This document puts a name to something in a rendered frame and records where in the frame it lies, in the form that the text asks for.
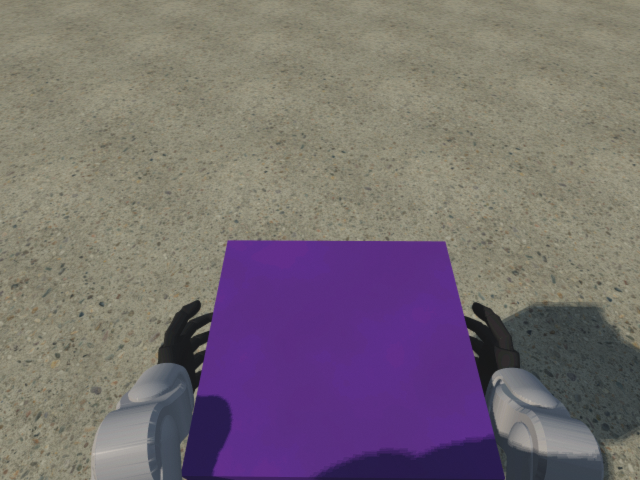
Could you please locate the left robot hand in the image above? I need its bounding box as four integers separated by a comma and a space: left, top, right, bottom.
157, 300, 213, 394

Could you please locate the carton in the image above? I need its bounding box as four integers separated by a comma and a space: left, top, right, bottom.
182, 240, 505, 480

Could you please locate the left robot forearm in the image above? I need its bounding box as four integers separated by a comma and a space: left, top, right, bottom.
91, 363, 194, 480

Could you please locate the right robot forearm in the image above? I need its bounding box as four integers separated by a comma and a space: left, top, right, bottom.
485, 368, 604, 480

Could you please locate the right robot hand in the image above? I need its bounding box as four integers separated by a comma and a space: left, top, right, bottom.
464, 302, 520, 397

